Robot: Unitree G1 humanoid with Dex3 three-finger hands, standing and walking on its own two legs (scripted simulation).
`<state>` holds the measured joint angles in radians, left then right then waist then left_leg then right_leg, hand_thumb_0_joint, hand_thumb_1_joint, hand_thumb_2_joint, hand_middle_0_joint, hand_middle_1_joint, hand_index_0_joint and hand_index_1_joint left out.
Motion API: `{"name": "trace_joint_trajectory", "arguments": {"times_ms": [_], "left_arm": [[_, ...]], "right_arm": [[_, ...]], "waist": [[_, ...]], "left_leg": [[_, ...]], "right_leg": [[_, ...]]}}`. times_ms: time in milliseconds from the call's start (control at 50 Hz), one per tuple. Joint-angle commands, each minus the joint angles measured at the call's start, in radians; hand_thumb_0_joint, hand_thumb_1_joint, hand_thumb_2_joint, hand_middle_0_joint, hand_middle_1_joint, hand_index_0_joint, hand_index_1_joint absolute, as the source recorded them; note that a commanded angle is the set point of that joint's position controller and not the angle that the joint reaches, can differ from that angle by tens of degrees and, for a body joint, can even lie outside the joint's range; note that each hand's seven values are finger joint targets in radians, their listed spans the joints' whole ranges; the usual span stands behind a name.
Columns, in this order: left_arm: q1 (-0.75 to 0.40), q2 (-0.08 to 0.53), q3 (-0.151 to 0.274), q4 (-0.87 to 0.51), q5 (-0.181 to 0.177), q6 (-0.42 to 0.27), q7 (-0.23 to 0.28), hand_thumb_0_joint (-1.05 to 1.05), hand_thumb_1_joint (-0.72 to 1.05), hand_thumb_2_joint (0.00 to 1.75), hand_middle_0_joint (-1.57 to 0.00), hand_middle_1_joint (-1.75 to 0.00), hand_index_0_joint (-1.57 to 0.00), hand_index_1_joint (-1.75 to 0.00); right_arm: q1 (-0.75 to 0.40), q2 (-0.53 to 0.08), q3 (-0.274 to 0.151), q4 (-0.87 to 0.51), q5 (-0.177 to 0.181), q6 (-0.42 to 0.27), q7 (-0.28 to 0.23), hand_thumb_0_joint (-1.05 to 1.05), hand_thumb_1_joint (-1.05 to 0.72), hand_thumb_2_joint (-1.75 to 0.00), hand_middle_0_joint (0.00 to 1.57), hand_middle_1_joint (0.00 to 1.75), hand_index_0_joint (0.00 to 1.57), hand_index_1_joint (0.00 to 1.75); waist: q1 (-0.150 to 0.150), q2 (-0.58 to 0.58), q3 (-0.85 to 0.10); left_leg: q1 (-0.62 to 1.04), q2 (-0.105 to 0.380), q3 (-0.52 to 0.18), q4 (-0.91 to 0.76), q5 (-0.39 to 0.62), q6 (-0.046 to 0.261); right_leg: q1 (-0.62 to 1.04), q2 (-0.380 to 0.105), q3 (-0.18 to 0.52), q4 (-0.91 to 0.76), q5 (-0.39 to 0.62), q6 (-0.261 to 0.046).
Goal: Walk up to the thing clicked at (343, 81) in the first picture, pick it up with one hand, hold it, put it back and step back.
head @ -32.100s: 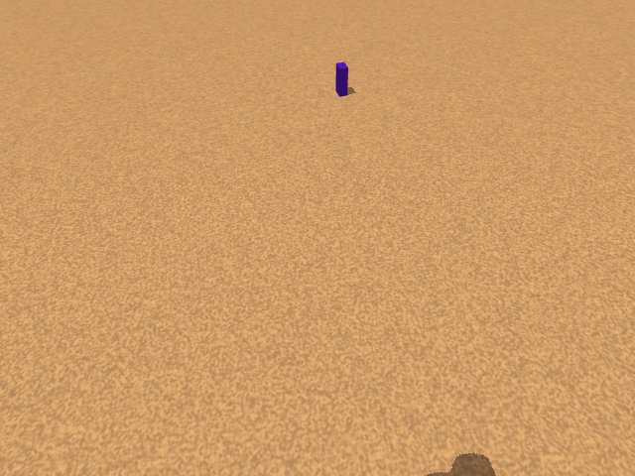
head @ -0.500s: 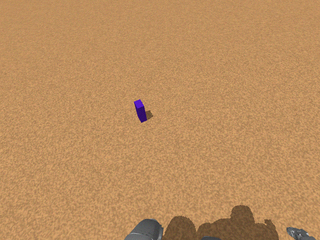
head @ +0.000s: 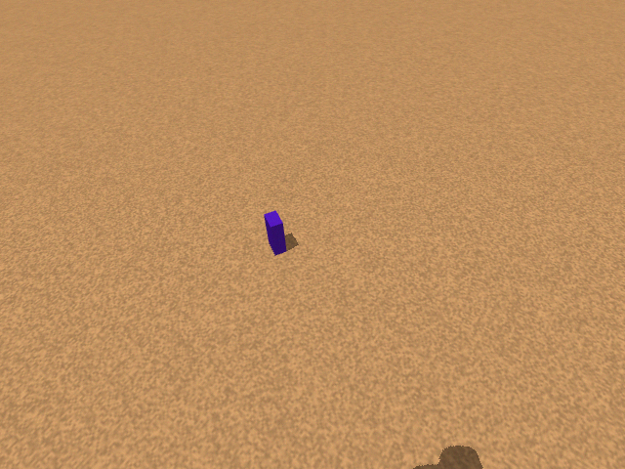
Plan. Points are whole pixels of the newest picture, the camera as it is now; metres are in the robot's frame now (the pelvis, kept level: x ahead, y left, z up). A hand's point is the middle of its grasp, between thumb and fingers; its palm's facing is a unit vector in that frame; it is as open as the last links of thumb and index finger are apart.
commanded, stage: step back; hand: left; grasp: from the side
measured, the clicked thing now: (275, 233) +1.07 +0.22 -0.67
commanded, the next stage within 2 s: stand in 0.72 s
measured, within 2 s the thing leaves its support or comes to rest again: neither
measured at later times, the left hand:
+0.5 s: hand out of the picture +0.14 +0.28 -0.14, palm faces -0.01 -0.94 -0.35, open 7.4 cm
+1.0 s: hand out of the picture +0.12 +0.27 -0.13, palm faces -0.06 -0.94 -0.33, open 7.4 cm
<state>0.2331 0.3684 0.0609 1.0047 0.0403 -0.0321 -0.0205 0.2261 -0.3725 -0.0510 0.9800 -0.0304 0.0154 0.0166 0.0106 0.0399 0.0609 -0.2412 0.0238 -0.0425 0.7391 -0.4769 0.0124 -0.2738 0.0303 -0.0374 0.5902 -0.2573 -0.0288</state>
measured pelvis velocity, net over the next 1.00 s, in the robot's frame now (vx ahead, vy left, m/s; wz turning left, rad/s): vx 0.03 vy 0.02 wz -0.02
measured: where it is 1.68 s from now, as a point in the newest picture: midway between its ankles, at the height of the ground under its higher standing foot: outside the picture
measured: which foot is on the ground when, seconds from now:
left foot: down 0.00-1.00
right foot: down 0.00-1.00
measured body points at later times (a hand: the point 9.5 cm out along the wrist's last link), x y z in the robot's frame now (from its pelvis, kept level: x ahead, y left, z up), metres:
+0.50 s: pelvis +0.04 +0.03 +0.01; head +0.05 +0.03 +0.46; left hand +0.14 +0.33 -0.11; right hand +0.14 -0.27 -0.11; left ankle +0.04 +0.14 -0.72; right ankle +0.04 -0.11 -0.72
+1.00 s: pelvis +0.03 +0.02 +0.02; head +0.05 +0.02 +0.47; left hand +0.13 +0.32 -0.11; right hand +0.11 -0.28 -0.11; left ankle +0.04 +0.14 -0.72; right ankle +0.04 -0.11 -0.72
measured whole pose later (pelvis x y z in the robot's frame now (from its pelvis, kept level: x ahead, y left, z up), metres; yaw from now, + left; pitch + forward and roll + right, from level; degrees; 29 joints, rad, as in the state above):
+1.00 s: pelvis +0.03 +0.02 +0.02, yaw -1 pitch -3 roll +0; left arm 0.08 0.35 -0.01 1.14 0.01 -0.02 -0.01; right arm 0.07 -0.34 -0.02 1.15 0.00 -0.01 0.02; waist 0.00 0.00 0.07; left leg -0.10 0.02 0.03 0.32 -0.17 -0.01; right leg -0.12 -0.01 0.02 0.33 -0.17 0.02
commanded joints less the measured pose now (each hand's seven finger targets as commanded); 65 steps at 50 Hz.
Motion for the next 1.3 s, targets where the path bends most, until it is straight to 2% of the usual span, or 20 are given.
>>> {"name": "trace_joint_trajectory", "arguments": {"times_ms": [0,40,80,120,140,160,180,200,240,300,360,400,680,700,740,820,940,1000,1140,1280], "left_arm": [[-0.016,0.292,0.070,-0.086,-0.013,-0.045,0.034,0.00,0.90,0.90,-0.20,-0.30,-0.20,-0.30],[-0.065,0.290,0.064,-0.089,-0.008,-0.043,0.035,0.00,0.90,0.90,-0.20,-0.30,-0.20,-0.30],[-0.089,0.266,0.052,-0.096,-0.011,-0.035,0.030,0.00,0.90,0.90,-0.20,-0.30,-0.20,-0.30],[-0.148,0.250,0.038,-0.109,-0.016,-0.019,0.027,0.00,0.90,0.90,-0.20,-0.30,-0.20,-0.30],[-0.137,0.218,0.023,-0.103,-0.020,-0.012,0.026,0.00,0.90,0.90,-0.20,-0.30,-0.20,-0.30],[-0.120,0.184,0.008,-0.104,-0.027,-0.011,0.025,0.00,0.90,0.90,-0.20,-0.30,-0.20,-0.30],[-0.116,0.159,0.002,-0.089,-0.044,-0.004,0.023,0.00,0.90,0.90,-0.20,-0.30,-0.20,-0.30],[-0.113,0.193,0.014,-0.066,-0.044,0.000,0.026,0.00,0.90,0.90,-0.20,-0.30,-0.20,-0.30],[-0.113,0.186,0.011,-0.046,-0.033,-0.007,0.025,0.00,0.90,0.90,-0.20,-0.30,-0.20,-0.30],[-0.106,0.216,0.014,-0.014,-0.039,-0.019,0.027,0.00,0.90,0.90,-0.20,-0.30,-0.20,-0.30],[-0.136,0.208,0.008,-0.008,-0.043,-0.017,0.031,0.00,0.90,0.90,-0.20,-0.30,-0.20,-0.30],[-0.139,0.206,0.005,0.001,-0.041,-0.014,0.034,0.00,0.90,0.90,-0.20,-0.30,-0.20,-0.30],[-0.191,0.205,0.002,0.021,-0.027,-0.006,0.030,0.00,0.90,0.90,-0.20,-0.30,-0.20,-0.30],[-0.201,0.184,-0.017,0.042,-0.037,-0.006,0.029,0.00,0.90,0.90,-0.20,-0.30,-0.20,-0.30],[-0.189,0.184,-0.017,0.049,-0.037,-0.007,0.030,0.00,0.90,0.90,-0.20,-0.30,-0.20,-0.30],[-0.209,0.198,-0.019,0.059,-0.035,-0.011,0.030,0.00,0.90,0.90,-0.20,-0.30,-0.20,-0.30],[-0.191,0.196,-0.024,0.072,-0.032,-0.012,0.029,0.00,0.90,0.90,-0.20,-0.30,-0.20,-0.30],[-0.188,0.198,-0.026,0.078,-0.033,-0.009,0.030,0.00,0.90,0.90,-0.20,-0.30,-0.20,-0.30],[-0.185,0.200,-0.027,0.076,-0.033,-0.011,0.030,0.00,0.90,0.90,-0.20,-0.30,-0.20,-0.30],[-0.174,0.198,-0.028,0.079,-0.035,-0.007,0.027,0.00,0.90,0.90,-0.20,-0.30,-0.20,-0.30]], "right_arm": [[-0.033,-0.190,-0.050,-0.076,0.004,-0.034,-0.022,0.00,-0.90,-0.90,0.20,0.30,0.20,0.30],[-0.011,-0.186,-0.049,-0.055,0.002,-0.039,-0.018,0.00,-0.90,-0.90,0.20,0.30,0.20,0.30],[-0.004,-0.167,-0.046,-0.037,0.003,-0.041,-0.013,0.00,-0.90,-0.90,0.20,0.30,0.20,0.30],[0.022,-0.152,-0.050,-0.008,-0.002,-0.042,-0.016,0.00,-0.90,-0.90,0.20,0.30,0.20,0.30],[0.008,-0.156,-0.052,-0.003,-0.004,-0.045,-0.021,0.00,-0.90,-0.90,0.20,0.30,0.20,0.30],[-0.008,-0.184,-0.056,-0.010,-0.009,-0.049,-0.026,0.00,-0.90,-0.90,0.20,0.30,0.20,0.30],[-0.080,-0.221,-0.049,-0.026,-0.008,-0.055,-0.029,0.00,-0.90,-0.90,0.20,0.30,0.20,0.30],[-0.128,-0.250,-0.050,-0.027,0.001,-0.054,-0.024,0.00,-0.90,-0.90,0.20,0.30,0.20,0.30],[-0.169,-0.218,-0.031,-0.011,0.000,-0.055,-0.022,0.00,-0.90,-0.90,0.20,0.30,0.20,0.30],[-0.171,-0.184,-0.018,0.006,0.009,-0.060,-0.026,0.00,-0.90,-0.90,0.20,0.30,0.20,0.30],[-0.164,-0.186,-0.018,0.032,0.014,-0.059,-0.029,0.00,-0.90,-0.90,0.20,0.30,0.20,0.30],[-0.178,-0.181,-0.019,0.038,0.019,-0.056,-0.030,0.00,-0.90,-0.90,0.20,0.30,0.20,0.30],[-0.239,-0.165,-0.018,0.073,0.008,-0.046,-0.025,0.00,-0.90,-0.90,0.20,0.30,0.20,0.30],[-0.231,-0.172,-0.014,0.078,0.026,-0.049,-0.019,0.00,-0.90,-0.90,0.20,0.30,0.20,0.30],[-0.253,-0.175,-0.014,0.081,0.025,-0.053,-0.016,0.00,-0.90,-0.90,0.20,0.30,0.20,0.30],[-0.230,-0.172,-0.008,0.095,0.024,-0.053,-0.015,0.00,-0.90,-0.90,0.20,0.30,0.20,0.30],[-0.222,-0.177,-0.006,0.106,0.023,-0.051,-0.015,0.00,-0.90,-0.90,0.20,0.30,0.20,0.30],[-0.216,-0.172,-0.003,0.114,0.023,-0.046,-0.013,0.00,-0.90,-0.90,0.20,0.30,0.20,0.30],[-0.190,-0.181,0.000,0.118,0.023,-0.046,-0.013,0.00,-0.90,-0.90,0.20,0.30,0.20,0.30],[-0.175,-0.182,0.007,0.119,0.021,-0.047,-0.015,0.00,-0.90,-0.90,0.20,0.30,0.20,0.30]], "waist": [[0.024,-0.088,0.013],[0.005,-0.161,-0.018],[0.000,-0.181,-0.042],[-0.035,-0.178,-0.054],[-0.034,-0.134,-0.054],[-0.027,-0.070,-0.075],[-0.001,0.024,-0.064],[0.019,0.040,-0.044],[0.033,0.025,-0.036],[0.016,0.019,-0.081],[0.006,0.016,-0.135],[0.009,0.000,-0.150],[0.000,-0.050,-0.110],[-0.020,-0.022,-0.121],[-0.005,-0.011,-0.118],[-0.017,-0.033,-0.119],[-0.014,-0.043,-0.116],[-0.014,-0.052,-0.074],[-0.021,-0.045,-0.105],[-0.018,-0.032,-0.083]], "left_leg": [[-0.264,0.003,-0.094,0.155,-0.059,0.008],[-0.165,0.024,-0.041,0.081,-0.010,0.001],[-0.074,0.000,0.023,-0.049,0.028,-0.004],[0.090,-0.027,0.070,-0.230,0.171,-0.004],[0.137,-0.009,0.033,-0.291,0.259,0.000],[0.174,0.071,-0.073,-0.330,0.277,0.018],[0.046,0.188,-0.241,-0.413,0.137,0.070],[-0.085,0.230,-0.246,-0.428,0.043,0.115],[-0.083,0.179,-0.168,-0.398,0.185,0.078],[-0.011,0.106,-0.068,-0.330,0.382,0.023],[0.081,0.108,-0.044,-0.316,0.577,0.018],[0.119,0.113,-0.032,-0.315,0.612,0.023],[0.120,0.101,0.006,-0.401,0.402,0.008],[0.150,0.110,-0.025,-0.446,0.418,0.008],[0.171,0.119,-0.033,-0.451,0.448,0.012],[0.175,0.116,-0.025,-0.462,0.477,0.002],[0.185,0.112,-0.021,-0.469,0.438,-0.001],[0.153,0.104,-0.023,-0.487,0.339,-0.006],[0.155,0.108,-0.024,-0.475,0.379,-0.002],[0.148,0.112,-0.026,-0.481,0.367,-0.002]], "right_leg": [[0.122,-0.355,0.495,-0.294,-0.142,-0.191],[0.042,-0.325,0.382,-0.266,-0.057,-0.165],[0.010,-0.265,0.278,-0.229,0.039,-0.132],[-0.094,-0.224,0.198,-0.156,0.045,-0.100],[-0.123,-0.192,0.168,-0.122,0.053,-0.065],[-0.156,-0.159,0.147,-0.075,0.068,-0.035],[-0.110,-0.077,0.102,-0.035,-0.094,0.004],[0.023,-0.060,0.065,-0.009,-0.158,0.005],[0.089,-0.076,0.094,-0.095,-0.042,-0.002],[0.132,-0.125,0.142,-0.132,0.199,-0.012],[0.151,-0.135,0.130,-0.135,0.321,-0.009],[0.150,-0.137,0.124,-0.146,0.336,-0.004],[0.147,-0.149,0.154,-0.246,0.267,0.000],[0.153,-0.152,0.146,-0.261,0.240,0.008],[0.153,-0.147,0.137,-0.271,0.236,0.014],[0.177,-0.157,0.139,-0.285,0.253,0.013],[0.166,-0.160,0.138,-0.309,0.232,0.015],[0.136,-0.157,0.143,-0.337,0.128,0.015],[0.165,-0.161,0.143,-0.327,0.193,0.013],[0.148,-0.159,0.144,-0.327,0.171,0.011]]}}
